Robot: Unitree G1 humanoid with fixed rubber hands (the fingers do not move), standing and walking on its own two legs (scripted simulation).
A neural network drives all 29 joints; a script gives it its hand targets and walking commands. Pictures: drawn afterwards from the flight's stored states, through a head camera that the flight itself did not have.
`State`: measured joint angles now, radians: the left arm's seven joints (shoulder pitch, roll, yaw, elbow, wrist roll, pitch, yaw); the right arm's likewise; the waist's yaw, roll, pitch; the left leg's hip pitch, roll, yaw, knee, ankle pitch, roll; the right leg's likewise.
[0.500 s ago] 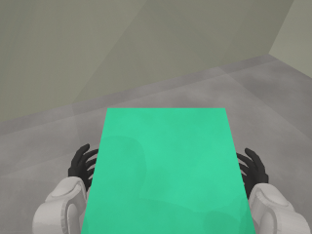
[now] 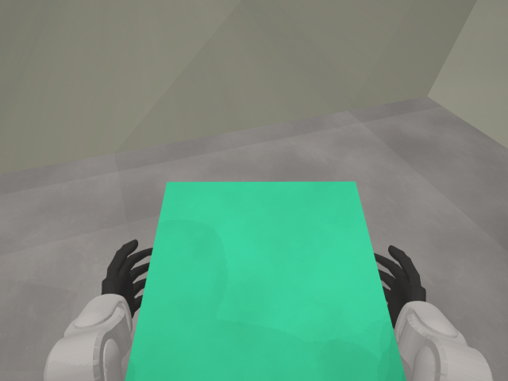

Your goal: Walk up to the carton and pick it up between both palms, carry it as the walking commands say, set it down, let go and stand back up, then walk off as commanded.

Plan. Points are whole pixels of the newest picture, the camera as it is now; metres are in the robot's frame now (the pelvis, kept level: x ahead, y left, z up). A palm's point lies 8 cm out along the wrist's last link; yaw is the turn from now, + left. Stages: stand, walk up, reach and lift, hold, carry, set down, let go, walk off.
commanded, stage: carry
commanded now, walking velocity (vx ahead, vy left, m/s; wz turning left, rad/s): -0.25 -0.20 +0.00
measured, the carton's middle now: (261, 299) +0.26 +0.01 +0.01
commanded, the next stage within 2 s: none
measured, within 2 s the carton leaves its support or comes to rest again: neither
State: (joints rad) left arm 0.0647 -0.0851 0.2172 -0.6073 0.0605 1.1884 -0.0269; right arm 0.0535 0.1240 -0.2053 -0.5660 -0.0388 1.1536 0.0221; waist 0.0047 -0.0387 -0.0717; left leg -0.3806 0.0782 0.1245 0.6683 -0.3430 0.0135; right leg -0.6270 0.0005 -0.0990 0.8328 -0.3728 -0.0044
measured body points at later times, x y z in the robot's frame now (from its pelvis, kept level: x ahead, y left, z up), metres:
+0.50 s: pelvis -0.16 -0.13 +0.00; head -0.14 -0.15 +0.45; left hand +0.08 +0.04 +0.09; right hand +0.07 -0.34 +0.08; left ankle -0.16 +0.00 -0.66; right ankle -0.12 -0.23 -0.72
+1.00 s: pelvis -0.35 -0.28 +0.00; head -0.33 -0.29 +0.45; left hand -0.09 -0.10 +0.09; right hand -0.12 -0.48 +0.08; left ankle -0.25 -0.08 -0.71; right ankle -0.33 -0.42 -0.73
